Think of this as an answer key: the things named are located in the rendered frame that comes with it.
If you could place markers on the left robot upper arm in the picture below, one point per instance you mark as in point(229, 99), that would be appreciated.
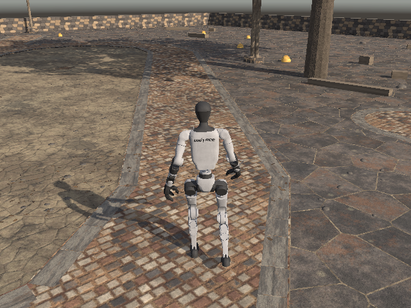
point(180, 147)

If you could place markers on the right robot hand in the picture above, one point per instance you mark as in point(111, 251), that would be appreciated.
point(235, 176)

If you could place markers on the robot left forearm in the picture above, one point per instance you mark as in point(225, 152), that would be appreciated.
point(172, 174)

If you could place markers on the left robot hand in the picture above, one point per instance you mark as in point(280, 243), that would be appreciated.
point(167, 191)

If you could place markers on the robot right forearm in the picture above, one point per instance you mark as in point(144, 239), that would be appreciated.
point(235, 165)

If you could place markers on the right robot upper arm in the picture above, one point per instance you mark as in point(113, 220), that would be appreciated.
point(227, 143)

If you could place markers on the robot right shin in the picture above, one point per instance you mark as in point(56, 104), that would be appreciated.
point(224, 236)

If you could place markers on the humanoid robot head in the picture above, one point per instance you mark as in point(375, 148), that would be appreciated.
point(203, 110)

